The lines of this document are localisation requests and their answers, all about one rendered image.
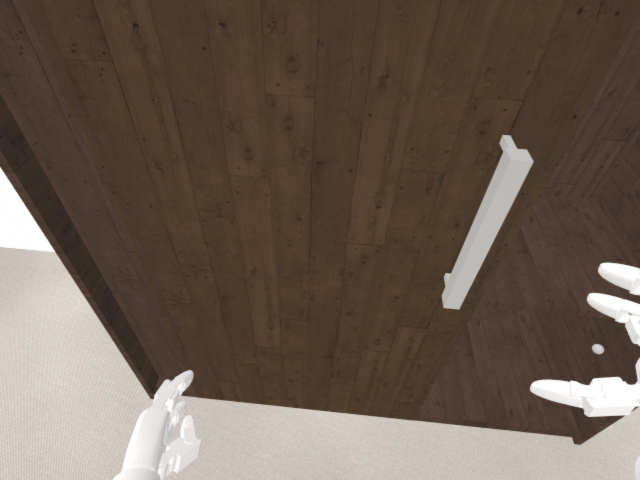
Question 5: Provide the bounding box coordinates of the right robot hand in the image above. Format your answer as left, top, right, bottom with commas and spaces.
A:
530, 263, 640, 417

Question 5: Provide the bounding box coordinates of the left robot hand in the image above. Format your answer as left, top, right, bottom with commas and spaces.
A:
122, 370, 201, 480

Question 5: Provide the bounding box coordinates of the wardrobe door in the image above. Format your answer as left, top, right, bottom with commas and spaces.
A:
21, 0, 640, 421
0, 0, 185, 379

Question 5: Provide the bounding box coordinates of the handle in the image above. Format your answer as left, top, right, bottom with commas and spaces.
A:
442, 135, 534, 310

